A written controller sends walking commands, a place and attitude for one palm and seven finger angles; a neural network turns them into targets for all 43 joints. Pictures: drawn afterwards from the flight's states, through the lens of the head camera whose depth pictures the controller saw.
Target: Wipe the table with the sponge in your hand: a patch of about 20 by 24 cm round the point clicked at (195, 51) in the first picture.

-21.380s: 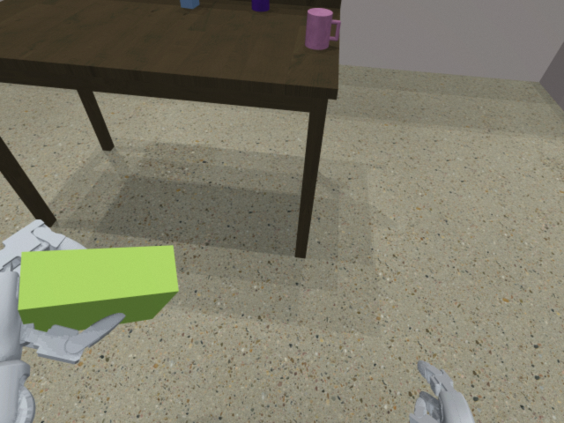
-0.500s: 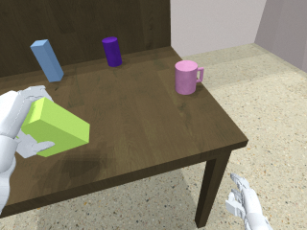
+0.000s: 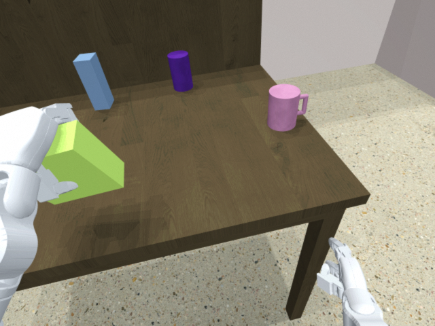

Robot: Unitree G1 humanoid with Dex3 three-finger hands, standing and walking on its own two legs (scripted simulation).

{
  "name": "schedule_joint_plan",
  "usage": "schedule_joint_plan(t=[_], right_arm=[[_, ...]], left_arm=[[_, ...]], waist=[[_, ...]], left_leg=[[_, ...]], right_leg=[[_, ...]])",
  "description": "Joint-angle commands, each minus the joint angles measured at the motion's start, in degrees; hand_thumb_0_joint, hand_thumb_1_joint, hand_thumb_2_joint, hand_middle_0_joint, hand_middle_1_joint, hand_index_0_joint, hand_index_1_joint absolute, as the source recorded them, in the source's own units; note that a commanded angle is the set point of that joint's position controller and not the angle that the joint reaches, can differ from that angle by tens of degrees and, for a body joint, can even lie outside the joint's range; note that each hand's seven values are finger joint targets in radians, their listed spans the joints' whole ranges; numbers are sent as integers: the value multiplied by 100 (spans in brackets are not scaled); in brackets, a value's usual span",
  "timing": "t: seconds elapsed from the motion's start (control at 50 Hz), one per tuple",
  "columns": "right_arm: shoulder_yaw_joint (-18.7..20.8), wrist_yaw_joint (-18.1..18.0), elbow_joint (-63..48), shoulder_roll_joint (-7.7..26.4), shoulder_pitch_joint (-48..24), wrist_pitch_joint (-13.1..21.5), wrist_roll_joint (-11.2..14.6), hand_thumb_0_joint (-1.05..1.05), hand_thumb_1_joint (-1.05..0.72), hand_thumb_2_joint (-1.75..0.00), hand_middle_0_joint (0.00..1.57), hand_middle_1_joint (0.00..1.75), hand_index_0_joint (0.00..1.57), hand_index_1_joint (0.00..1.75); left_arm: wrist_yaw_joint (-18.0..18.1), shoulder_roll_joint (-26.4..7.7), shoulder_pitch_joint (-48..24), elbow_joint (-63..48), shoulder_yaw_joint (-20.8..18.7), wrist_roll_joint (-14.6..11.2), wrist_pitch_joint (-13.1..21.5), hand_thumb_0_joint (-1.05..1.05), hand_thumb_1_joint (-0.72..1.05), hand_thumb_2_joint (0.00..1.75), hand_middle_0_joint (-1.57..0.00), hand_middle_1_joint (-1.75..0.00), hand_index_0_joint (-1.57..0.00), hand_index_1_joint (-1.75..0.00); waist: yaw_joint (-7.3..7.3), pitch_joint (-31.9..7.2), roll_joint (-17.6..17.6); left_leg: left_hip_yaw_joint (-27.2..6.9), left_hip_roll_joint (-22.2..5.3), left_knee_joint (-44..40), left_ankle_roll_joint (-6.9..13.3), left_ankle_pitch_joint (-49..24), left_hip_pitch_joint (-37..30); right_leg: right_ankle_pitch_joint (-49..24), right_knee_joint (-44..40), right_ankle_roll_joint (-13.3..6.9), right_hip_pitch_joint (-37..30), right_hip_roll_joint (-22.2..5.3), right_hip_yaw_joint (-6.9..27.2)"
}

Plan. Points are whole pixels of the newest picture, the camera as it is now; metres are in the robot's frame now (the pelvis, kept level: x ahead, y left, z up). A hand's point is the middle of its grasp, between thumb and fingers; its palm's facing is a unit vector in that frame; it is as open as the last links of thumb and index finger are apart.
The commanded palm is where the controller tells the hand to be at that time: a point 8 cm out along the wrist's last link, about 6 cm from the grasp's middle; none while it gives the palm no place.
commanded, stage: turn the palm down, sponge in hand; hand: left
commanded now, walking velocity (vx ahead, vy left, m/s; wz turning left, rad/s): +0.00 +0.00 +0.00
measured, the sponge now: (73, 173) +0.26 +0.29 +0.19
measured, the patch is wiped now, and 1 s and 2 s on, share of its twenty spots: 0.00 0.00 0.00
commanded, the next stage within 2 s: move the sponge above the wiping area in 0.52 s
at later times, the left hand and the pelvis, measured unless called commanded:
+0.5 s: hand (60, 168) +0.24 +0.28 +0.23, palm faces +0.28 -0.04 -0.96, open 9.4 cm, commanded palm +0.18 +0.27 +0.30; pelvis -0.01 -0.01 +0.00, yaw +0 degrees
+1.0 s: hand (74, 165) +0.26 +0.27 +0.22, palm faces +0.26 -0.07 -0.96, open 9.4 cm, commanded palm +0.20 +0.27 +0.29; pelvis +0.00 +0.00 +0.00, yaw -1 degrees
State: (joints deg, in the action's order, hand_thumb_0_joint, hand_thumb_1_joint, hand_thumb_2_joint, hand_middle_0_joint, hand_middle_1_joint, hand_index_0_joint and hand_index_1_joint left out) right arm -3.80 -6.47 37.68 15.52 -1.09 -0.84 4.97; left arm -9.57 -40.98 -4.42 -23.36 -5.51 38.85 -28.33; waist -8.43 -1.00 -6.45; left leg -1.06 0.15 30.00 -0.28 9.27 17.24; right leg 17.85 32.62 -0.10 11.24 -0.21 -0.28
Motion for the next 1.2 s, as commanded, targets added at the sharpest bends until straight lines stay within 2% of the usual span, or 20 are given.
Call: schedule_joint_plan(t=[0.0, 0.08, 0.1, 0.14, 0.16, 0.2, 0.34, 0.4, 0.48, 0.5, 0.58, 0.6, 0.64, 0.66, 0.7, 0.74, 0.78, 0.9, 1.14, 1.18], right_arm=[[-11, 110, -1315, 224, -1879, 501, -6, 0, -90, -90, 20, 30, 20, 30], [28, 103, -1236, 275, -1691, 475, -121, 0, -90, -90, 20, 30, 20, 30], [5, 117, -1260, 238, -1902, 527, -91, 0, -90, -90, 20, 30, 20, 30], [13, 122, -1184, 246, -1753, 512, -122, 0, -90, -90, 20, 30, 20, 30], [15, 114, -1144, 320, -1738, 478, -176, 0, -90, -90, 20, 30, 20, 30], [11, 132, -1193, 233, -1901, 533, -95, 0, -90, -90, 20, 30, 20, 30], [29, 139, -1134, 246, -1728, 544, -95, 0, -90, -90, 20, 30, 20, 30], [26, 143, -1213, 234, -1878, 585, -94, 0, -90, -90, 20, 30, 20, 30], [48, 147, -1159, 273, -1723, 547, -163, 0, -90, -90, 20, 30, 20, 30], [29, 159, -1201, 246, -1891, 597, -127, 0, -90, -90, 20, 30, 20, 30], [42, 165, -1119, 279, -1700, 528, -164, 0, -90, -90, 20, 30, 20, 30], [34, 160, -1184, 251, -1874, 584, -121, 0, -90, -90, 20, 30, 20, 30], [24, 164, -1128, 245, -1725, 580, -137, 0, -90, -90, 20, 30, 20, 30], [55, 165, -1110, 286, -1654, 572, -158, 0, -90, -90, 20, 30, 20, 30], [39, 181, -1195, 246, -1828, 601, -101, 0, -90, -90, 20, 30, 20, 30], [44, 194, -1189, 238, -1691, 603, -137, 0, -90, -90, 20, 30, 20, 30], [54, 195, -1179, 268, -1657, 554, -153, 0, -90, -90, 20, 30, 20, 30], [49, 192, -1181, 284, -1746, 557, -147, 0, -90, -90, 20, 30, 20, 30], [50, 246, -1202, 268, -1594, 553, -147, 0, -90, -90, 20, 30, 20, 30], [77, 219, -1150, 311, -1511, 519, -183, 0, -90, -90, 20, 30, 20, 30]], left_arm=[[192, -1297, -1526, -974, -758, 382, 168, 0, 10, 130, -120, -160, -120, -160], [290, -1509, -1677, -1039, -853, 604, 335, 0, 10, 130, -120, -160, -120, -160], [327, -1623, -1707, -1019, -1022, 616, 316, 0, 10, 130, -120, -160, -120, -160], [360, -1527, -1767, -888, -923, 618, 378, 0, 10, 130, -120, -160, -120, -160], [351, -1622, -1801, -673, -1002, 600, 361, 0, 10, 130, -120, -160, -120, -160], [353, -1578, -1810, -712, -1029, 570, 377, 0, 10, 130, -120, -160, -120, -160], [248, -1184, -1806, -446, -613, 547, 425, 0, 10, 130, -120, -160, -120, -160], [241, -1396, -1751, -616, -812, 595, 423, 0, 10, 130, -120, -160, -120, -160], [254, -1426, -1840, -706, -792, 643, 452, 0, 10, 130, -120, -160, -120, -160], [267, -1549, -1856, -697, -960, 636, 416, 0, 10, 130, -120, -160, -120, -160], [257, -1413, -1985, -572, -787, 648, 432, 0, 10, 130, -120, -160, -120, -160], [253, -1467, -1964, -553, -892, 633, 403, 0, 10, 130, -120, -160, -120, -160], [240, -1100, -2087, -468, -504, 642, 419, 0, 10, 130, -120, -160, -120, -160], [240, -1163, -2012, -374, -564, 651, 419, 0, 10, 130, -120, -160, -120, -160], [232, -1175, -1860, -512, -621, 665, 387, 0, 10, 130, -120, -160, -120, -160], [249, -970, -1901, -597, -417, 678, 429, 0, 10, 130, -120, -160, -120, -160], [270, -1005, -1918, -635, -416, 719, 421, 0, 10, 130, -120, -160, -120, -160], [385, -1312, -2044, -531, -755, 780, 369, 0, 10, 130, -120, -160, -120, -160], [317, -815, -1789, -556, -268, 818, 349, 0, 10, 130, -120, -160, -120, -160], [333, -1036, -1756, -403, -427, 888, 349, 0, 10, 130, -120, -160, -120, -160]], waist=[[-103, -1021, -59], [-118, -1215, -41], [-163, -1117, -29], [-116, -1182, 43], [-175, -1108, 102], [-154, -970, 89], [-62, -865, 264], [-135, -976, 155], [-133, -1111, 97], [-163, -1013, 71], [-123, -1016, 120], [-156, -957, 95], [-84, -957, 77], [-120, -1001, 117], [-146, -975, 5], [-119, -1117, 172], [-118, -1099, 7], [-159, -1121, 56], [-91, -1164, 27], [-108, -1095, 120]], left_leg=[[-199, -6, -547, 25, 493, -794], [-155, 15, -474, 54, 285, -915], [-170, 50, -442, 34, 371, -853], [-116, 33, -385, 39, 181, -921], [-125, 40, -389, 40, 177, -866], [-132, 66, -376, 20, 319, -858], [-74, 45, -373, 27, 391, -831], [-97, 73, -360, 26, 398, -865], [-32, 53, -319, 53, 107, -956], [-93, 63, -327, 20, 192, -885], [-60, 40, -370, 36, 56, -947], [-87, 53, -386, 18, 191, -910], [-48, 40, -419, 21, 176, -943], [-68, 27, -447, 24, 189, -938], [-108, 55, -451, 10, 235, -931], [-77, 22, -477, 25, 166, -963], [-85, 20, -523, 24, 175, -976], [-102, 28, -517, 6, 143, -948], [-59, 11, -502, 34, -52, -1013], [-65, 25, -509, 49, -11, -992]], right_leg=[[-71, -715, -271, 390, 82, 88], [-49, -744, -246, 357, -14, 101], [40, -802, -309, 360, 74, 279], [-8, -817, -261, 376, -15, 207], [-25, -849, -270, 387, -36, 162], [127, -938, -303, 446, 36, 373], [195, -963, -220, 544, -62, 248], [180, -972, -287, 462, -9, 432], [-69, -918, -236, 423, -84, 291], [-15, -938, -312, 408, -3, 449], [-115, -937, -241, 442, -61, 242], [-40, -955, -301, 426, 14, 388], [-93, -929, -242, 475, -49, 196], [-128, -923, -247, 432, -50, 154], [-122, -922, -317, 395, 35, 341], [-204, -860, -248, 359, -28, 125], [-223, -858, -258, 355, -21, 109], [-232, -863, -339, 270, 77, 265], [-425, -865, -274, 284, 20, 58], [-359, -902, -269, 316, 25, 82]])
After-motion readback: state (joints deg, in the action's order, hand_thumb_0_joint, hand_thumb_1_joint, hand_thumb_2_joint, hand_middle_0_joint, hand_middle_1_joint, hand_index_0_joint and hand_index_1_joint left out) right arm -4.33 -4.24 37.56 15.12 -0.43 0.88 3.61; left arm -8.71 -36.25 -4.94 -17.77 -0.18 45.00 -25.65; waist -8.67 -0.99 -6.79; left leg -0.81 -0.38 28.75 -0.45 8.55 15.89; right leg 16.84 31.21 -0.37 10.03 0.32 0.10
